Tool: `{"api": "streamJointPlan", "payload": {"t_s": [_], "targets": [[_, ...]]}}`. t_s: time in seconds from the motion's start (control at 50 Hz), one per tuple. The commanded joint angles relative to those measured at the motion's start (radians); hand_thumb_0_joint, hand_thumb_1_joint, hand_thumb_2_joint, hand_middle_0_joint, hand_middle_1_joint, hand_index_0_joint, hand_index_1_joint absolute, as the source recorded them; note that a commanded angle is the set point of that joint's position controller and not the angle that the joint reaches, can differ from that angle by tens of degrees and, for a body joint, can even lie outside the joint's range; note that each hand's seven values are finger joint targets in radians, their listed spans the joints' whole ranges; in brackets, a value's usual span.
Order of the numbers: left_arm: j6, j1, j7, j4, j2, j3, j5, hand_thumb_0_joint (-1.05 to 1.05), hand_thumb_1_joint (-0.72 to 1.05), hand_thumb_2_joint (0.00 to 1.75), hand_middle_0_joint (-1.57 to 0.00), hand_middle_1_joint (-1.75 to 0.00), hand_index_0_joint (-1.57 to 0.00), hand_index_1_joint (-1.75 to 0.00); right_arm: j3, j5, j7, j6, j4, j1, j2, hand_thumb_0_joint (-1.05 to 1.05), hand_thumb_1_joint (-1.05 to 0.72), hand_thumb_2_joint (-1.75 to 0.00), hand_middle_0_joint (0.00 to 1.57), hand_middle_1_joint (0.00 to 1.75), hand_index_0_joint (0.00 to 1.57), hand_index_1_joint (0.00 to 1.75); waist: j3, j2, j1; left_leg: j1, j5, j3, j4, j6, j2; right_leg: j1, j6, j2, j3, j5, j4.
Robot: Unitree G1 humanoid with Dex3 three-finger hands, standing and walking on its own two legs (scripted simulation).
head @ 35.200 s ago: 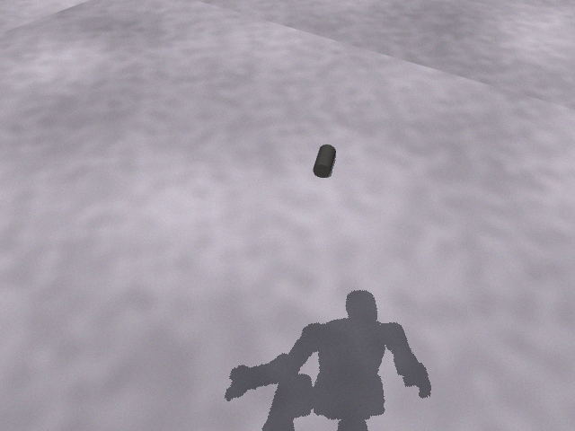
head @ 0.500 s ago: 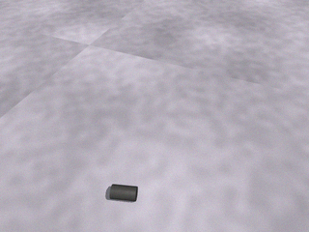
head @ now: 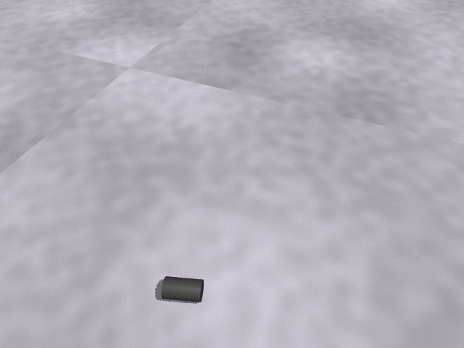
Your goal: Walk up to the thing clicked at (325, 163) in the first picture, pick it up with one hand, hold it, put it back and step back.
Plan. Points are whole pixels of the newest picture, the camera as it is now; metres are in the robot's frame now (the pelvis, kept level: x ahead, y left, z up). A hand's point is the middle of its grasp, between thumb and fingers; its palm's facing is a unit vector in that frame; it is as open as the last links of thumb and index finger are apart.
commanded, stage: stand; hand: left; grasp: from above
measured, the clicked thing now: (183, 289) +0.47 +0.22 -0.74
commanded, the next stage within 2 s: step back in 0.04 s
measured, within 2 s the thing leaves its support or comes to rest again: neither
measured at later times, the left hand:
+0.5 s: hand out of the picture +0.08 +0.32 -0.18, palm faces -0.03 -0.94 -0.35, open 7.4 cm
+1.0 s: hand out of the picture -0.05 +0.33 -0.15, palm faces -0.03 -0.91 -0.41, open 7.4 cm
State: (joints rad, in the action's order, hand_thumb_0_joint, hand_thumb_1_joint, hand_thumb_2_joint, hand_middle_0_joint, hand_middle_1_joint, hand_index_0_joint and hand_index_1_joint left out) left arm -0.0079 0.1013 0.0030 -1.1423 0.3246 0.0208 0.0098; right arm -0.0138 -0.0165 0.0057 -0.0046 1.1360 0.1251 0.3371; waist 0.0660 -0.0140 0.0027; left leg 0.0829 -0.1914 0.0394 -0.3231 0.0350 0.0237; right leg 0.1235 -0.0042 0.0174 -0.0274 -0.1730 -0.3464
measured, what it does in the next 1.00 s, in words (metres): walks backwards: left foot, then right foot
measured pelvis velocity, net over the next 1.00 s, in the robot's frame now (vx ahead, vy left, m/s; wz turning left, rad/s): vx -0.18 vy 0.07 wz -0.06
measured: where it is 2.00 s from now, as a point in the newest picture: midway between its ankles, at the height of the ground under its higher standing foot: outside the picture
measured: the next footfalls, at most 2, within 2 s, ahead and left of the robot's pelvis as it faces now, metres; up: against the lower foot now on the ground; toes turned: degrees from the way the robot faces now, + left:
left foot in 0.34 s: -0.04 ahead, +0.14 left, +0.00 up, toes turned -1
right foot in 0.76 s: -0.09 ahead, -0.03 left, +0.00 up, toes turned +0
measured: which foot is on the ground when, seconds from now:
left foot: down 0.00-0.14, up 0.16-0.32, down 0.34-0.82, up 0.84-1.00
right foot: down 0.00-0.34, up 0.36-0.74, down 0.76-1.00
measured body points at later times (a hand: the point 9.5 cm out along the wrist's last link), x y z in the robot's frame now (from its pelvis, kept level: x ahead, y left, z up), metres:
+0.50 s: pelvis -0.07 +0.07 -0.01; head +0.01 +0.10 +0.43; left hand +0.08 +0.37 -0.16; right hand -0.03 -0.25 -0.12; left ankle -0.08 +0.14 -0.75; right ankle -0.07 -0.08 -0.69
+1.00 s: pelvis -0.18 +0.07 -0.01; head -0.12 +0.05 +0.43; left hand -0.05 +0.37 -0.12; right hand -0.08 -0.25 -0.14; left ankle -0.21 +0.21 -0.67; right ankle -0.13 -0.03 -0.75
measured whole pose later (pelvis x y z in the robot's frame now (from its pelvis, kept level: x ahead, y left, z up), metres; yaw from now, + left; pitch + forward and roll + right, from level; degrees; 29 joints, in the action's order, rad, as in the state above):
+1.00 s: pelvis -0.18 +0.07 -0.01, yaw -3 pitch -2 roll +2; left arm 0.04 0.14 0.01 -0.83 0.35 0.08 0.03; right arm -0.05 0.00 0.02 0.04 0.90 0.12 0.39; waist 0.17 0.01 0.03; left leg 0.41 -0.50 0.13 -1.11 0.01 -0.14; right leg 0.32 0.05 -0.02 0.05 -0.22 -0.57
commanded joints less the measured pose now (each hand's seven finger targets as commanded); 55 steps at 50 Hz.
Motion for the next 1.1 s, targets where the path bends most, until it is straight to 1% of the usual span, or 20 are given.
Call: {"api": "streamJointPlan", "payload": {"t_s": [0.0,0.02,0.08,0.16,0.24,0.28,0.3,0.32,0.34,0.36,0.4,0.44,0.54,0.7,0.76,0.8,0.82,0.84,0.92,1.08], "targets": [[-0.02,-0.034,0.009,0.064,0.219,0.039,0.002,0.0,0.9,0.9,-0.2,-0.3,-0.2,-0.3,-0.031,0.001,0.008,-0.023,-0.062,-0.034,0.198,0.0,-0.9,-0.9,0.2,0.3,0.2,0.3,-0.075,0.008,0.003,0.031,0.105,0.061,0.064,-0.043,0.096,-0.036,0.028,0.106,0.093,0.083,0.055],[-0.012,-0.023,0.014,0.076,0.291,0.089,-0.014,0.0,0.9,0.9,-0.2,-0.3,-0.2,-0.3,-0.048,0.005,0.003,-0.005,-0.08,-0.077,0.256,0.0,-0.9,-0.9,0.2,0.3,0.2,0.3,0.034,0.024,0.007,0.115,0.242,0.063,-0.064,-0.065,0.071,0.043,0.034,0.103,0.113,0.27,-0.009],[-0.007,-0.005,0.021,0.119,0.303,0.1,-0.016,0.0,0.9,0.9,-0.2,-0.3,-0.2,-0.3,-0.045,0.02,0.003,0.008,-0.11,-0.026,0.218,0.0,-0.9,-0.9,0.2,0.3,0.2,0.3,-0.058,0.093,-0.009,0.116,0.177,-0.003,-0.245,-0.057,0.003,0.02,0.119,0.181,0.174,0.398,-0.005],[0.002,-0.091,0.024,0.217,0.317,0.113,0.012,0.0,0.9,0.9,-0.2,-0.3,-0.2,-0.3,-0.066,0.012,-0.005,0.042,-0.142,0.052,0.217,0.0,-0.9,-0.9,0.2,0.3,0.2,0.3,-0.126,0.203,-0.025,0.164,-0.35,0.012,-0.595,-0.068,-0.065,0.119,0.267,0.338,0.283,0.371,-0.013],[0.016,-0.141,0.028,0.27,0.289,0.102,0.022,0.0,0.9,0.9,-0.2,-0.3,-0.2,-0.3,-0.074,0.021,-0.008,0.038,-0.169,0.094,0.222,0.0,-0.9,-0.9,0.2,0.3,0.2,0.3,-0.164,0.214,-0.039,0.185,-0.239,0.02,-0.435,-0.072,-0.033,0.072,0.196,0.265,0.198,0.377,-0.135],[0.033,-0.143,0.025,0.297,0.291,0.096,0.008,0.0,0.9,0.9,-0.2,-0.3,-0.2,-0.3,-0.074,0.005,-0.002,0.026,-0.175,0.121,0.213,0.0,-0.9,-0.9,0.2,0.3,0.2,0.3,-0.146,0.169,-0.055,0.149,-0.001,-0.012,-0.163,-0.063,-0.02,0.068,0.129,0.209,0.165,0.31,-0.236],[0.045,-0.118,0.021,0.301,0.255,0.089,-0.003,0.0,0.9,0.9,-0.2,-0.3,-0.2,-0.3,-0.086,-0.01,0.003,0.019,-0.181,0.093,0.246,0.0,-0.9,-0.9,0.2,0.3,0.2,0.3,-0.135,0.013,-0.038,0.117,0.244,0.096,-0.059,-0.065,0.054,0.115,0.086,0.111,0.11,0.195,-0.341],[0.049,-0.104,0.025,0.32,0.211,0.082,-0.012,0.0,0.9,0.9,-0.2,-0.3,-0.2,-0.3,-0.107,-0.024,0.008,0.015,-0.191,0.081,0.326,0.0,-0.9,-0.9,0.2,0.3,0.2,0.3,-0.133,-0.169,-0.026,0.017,0.561,0.291,-0.054,-0.098,0.193,0.281,0.045,-0.043,0.074,-0.092,-0.487],[0.059,-0.084,0.034,0.307,0.203,0.083,-0.01,0.0,0.9,0.9,-0.2,-0.3,-0.2,-0.3,-0.111,-0.03,0.011,0.011,-0.204,0.06,0.347,0.0,-0.9,-0.9,0.2,0.3,0.2,0.3,-0.118,-0.14,-0.011,-0.03,0.667,0.326,-0.08,-0.15,0.242,0.385,0.038,-0.121,0.147,-0.414,-0.586],[0.061,-0.051,0.043,0.309,0.213,0.08,-0.003,0.0,0.9,0.9,-0.2,-0.3,-0.2,-0.3,-0.113,-0.02,0.014,0.01,-0.226,0.055,0.37,0.0,-0.9,-0.9,0.2,0.3,0.2,0.3,-0.128,-0.149,-0.027,0.006,0.734,0.336,-0.096,-0.183,0.291,0.376,0.028,-0.121,0.202,-0.477,-0.661],[0.066,-0.087,0.048,0.295,0.243,0.091,-0.003,0.0,0.9,0.9,-0.2,-0.3,-0.2,-0.3,-0.112,-0.021,0.023,0.013,-0.247,0.007,0.331,0.0,-0.9,-0.9,0.2,0.3,0.2,0.3,-0.099,-0.155,-0.034,0.061,0.594,0.288,-0.06,-0.128,0.239,0.357,0.036,-0.122,0.258,-0.399,-0.748],[0.065,-0.015,0.041,0.294,0.236,0.086,-0.016,0.0,0.9,0.9,-0.2,-0.3,-0.2,-0.3,-0.097,-0.024,0.037,0.011,-0.263,-0.037,0.273,0.0,-0.9,-0.9,0.2,0.3,0.2,0.3,-0.125,-0.144,0.024,-0.097,0.664,0.155,-0.132,-0.06,0.14,0.431,0.034,-0.115,0.241,-0.273,-0.732],[0.048,-0.036,0.036,0.328,0.221,0.087,0.003,0.0,0.9,0.9,-0.2,-0.3,-0.2,-0.3,-0.1,-0.005,0.049,0.011,-0.276,0.05,0.237,0.0,-0.9,-0.9,0.2,0.3,0.2,0.3,-0.127,-0.095,-0.039,-0.194,0.675,0.168,-0.173,-0.132,0.174,0.398,-0.008,-0.087,0.171,-0.283,-0.582],[0.041,0.053,0.02,0.316,0.23,0.102,0.017,0.0,0.9,0.9,-0.2,-0.3,-0.2,-0.3,-0.112,-0.001,0.037,0.014,-0.318,-0.01,0.285,0.0,-0.9,-0.9,0.2,0.3,0.2,0.3,-0.132,-0.077,-0.016,0.007,0.355,0.234,-0.142,-0.189,0.244,0.155,0.038,-0.033,0.099,-0.218,-0.289],[0.03,0.118,0.014,0.296,0.236,0.111,0.023,0.0,0.9,0.9,-0.2,-0.3,-0.2,-0.3,-0.104,0.01,0.028,0.016,-0.323,-0.046,0.273,0.0,-0.9,-0.9,0.2,0.3,0.2,0.3,-0.136,0.031,0.009,0.174,0.178,0.19,-0.184,-0.162,0.188,0.005,0.086,-0.008,0.155,0.064,-0.205],[0.029,0.069,0.006,0.336,0.306,0.126,0.019,0.0,0.9,0.9,-0.2,-0.3,-0.2,-0.3,-0.096,0.017,0.023,0.02,-0.326,-0.071,0.231,0.0,-0.9,-0.9,0.2,0.3,0.2,0.3,-0.067,0.253,0.024,0.245,-0.159,0.019,-0.453,-0.054,-0.055,0.138,0.254,0.216,0.468,0.129,-0.035],[0.023,0.011,0.01,0.377,0.336,0.129,0.025,0.0,0.9,0.9,-0.2,-0.3,-0.2,-0.3,-0.095,0.01,0.025,0.027,-0.323,-0.049,0.22,0.0,-0.9,-0.9,0.2,0.3,0.2,0.3,-0.039,0.326,0.021,0.259,-0.385,0.012,-0.658,-0.031,-0.123,0.194,0.33,0.34,0.581,0.162,0.032],[0.02,0.001,0.014,0.394,0.319,0.129,0.025,0.0,0.9,0.9,-0.2,-0.3,-0.2,-0.3,-0.098,0.006,0.022,0.031,-0.314,-0.027,0.238,0.0,-0.9,-0.9,0.2,0.3,0.2,0.3,-0.017,0.249,0.016,0.285,-0.426,0.08,-0.776,-0.026,-0.127,0.21,0.342,0.346,0.59,0.203,0.027],[0.02,-0.038,0.025,0.42,0.253,0.119,0.022,0.0,0.9,0.9,-0.2,-0.3,-0.2,-0.3,-0.081,0.014,0.021,0.028,-0.282,0.045,0.229,0.0,-0.9,-0.9,0.2,0.3,0.2,0.3,-0.032,0.112,-0.003,0.321,-0.313,0.111,-0.859,-0.023,-0.176,0.168,0.223,0.18,0.321,0.291,-0.035],[0.047,0.048,0.023,0.453,0.266,0.12,0.031,0.0,0.9,0.9,-0.2,-0.3,-0.2,-0.3,-0.077,0.006,0.032,0.013,-0.316,0.093,0.218,0.0,-0.9,-0.9,0.2,0.3,0.2,0.3,-0.192,0.236,0.028,0.29,-0.315,0.017,-0.333,-0.021,-0.049,-0.148,0.21,0.196,0.289,0.356,-0.145]]}}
